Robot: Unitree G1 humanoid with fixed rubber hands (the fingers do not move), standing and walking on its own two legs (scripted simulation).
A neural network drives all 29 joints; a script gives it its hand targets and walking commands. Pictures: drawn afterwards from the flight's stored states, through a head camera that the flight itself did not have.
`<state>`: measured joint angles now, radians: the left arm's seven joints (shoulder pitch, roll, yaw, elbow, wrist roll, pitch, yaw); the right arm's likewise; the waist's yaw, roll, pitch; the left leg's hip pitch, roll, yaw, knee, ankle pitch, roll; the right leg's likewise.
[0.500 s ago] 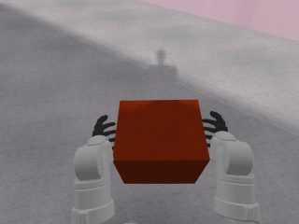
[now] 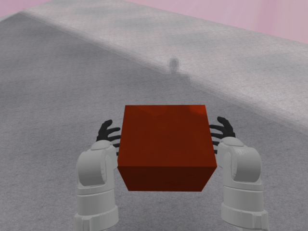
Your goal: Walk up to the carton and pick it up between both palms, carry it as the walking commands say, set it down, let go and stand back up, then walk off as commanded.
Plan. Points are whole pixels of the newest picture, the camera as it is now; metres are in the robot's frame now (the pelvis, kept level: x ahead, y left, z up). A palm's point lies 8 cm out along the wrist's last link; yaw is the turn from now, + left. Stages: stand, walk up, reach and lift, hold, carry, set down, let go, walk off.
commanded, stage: carry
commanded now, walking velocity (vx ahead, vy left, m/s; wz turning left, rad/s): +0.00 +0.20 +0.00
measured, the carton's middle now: (164, 150) +0.34 +0.00 +0.01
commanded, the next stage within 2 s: none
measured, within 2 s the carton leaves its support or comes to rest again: neither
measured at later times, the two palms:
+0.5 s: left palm (45, 174) +0.23 +0.26 +0.10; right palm (179, 167) +0.24 -0.03 +0.09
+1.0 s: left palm out of the picture +0.20 +0.36 +0.09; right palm (134, 184) +0.21 +0.07 +0.09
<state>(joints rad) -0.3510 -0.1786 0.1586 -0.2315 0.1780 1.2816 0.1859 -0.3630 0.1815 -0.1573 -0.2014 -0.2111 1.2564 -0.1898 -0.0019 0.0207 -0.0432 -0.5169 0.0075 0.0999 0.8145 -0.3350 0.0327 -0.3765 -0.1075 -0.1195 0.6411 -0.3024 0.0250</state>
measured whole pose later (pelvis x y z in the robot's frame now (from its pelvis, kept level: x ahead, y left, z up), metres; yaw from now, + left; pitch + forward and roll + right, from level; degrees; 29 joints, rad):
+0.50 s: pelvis -0.05 +0.11 +0.00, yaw +2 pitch +1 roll +0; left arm -0.35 -0.18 0.16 -0.21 0.18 1.30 0.20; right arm -0.36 0.18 -0.16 -0.17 -0.21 1.27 -0.19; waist 0.00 0.01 -0.04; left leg -0.49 -0.04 0.16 0.79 -0.31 -0.04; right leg -0.32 -0.09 -0.13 0.62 -0.31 0.02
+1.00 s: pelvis -0.09 +0.21 +0.00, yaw +1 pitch +1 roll -2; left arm -0.35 -0.18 0.16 -0.21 0.18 1.29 0.19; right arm -0.36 0.18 -0.15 -0.18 -0.21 1.27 -0.20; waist 0.00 0.01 -0.02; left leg -0.41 -0.01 0.19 0.64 -0.26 0.12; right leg -0.42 -0.08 -0.12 1.01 -0.53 0.07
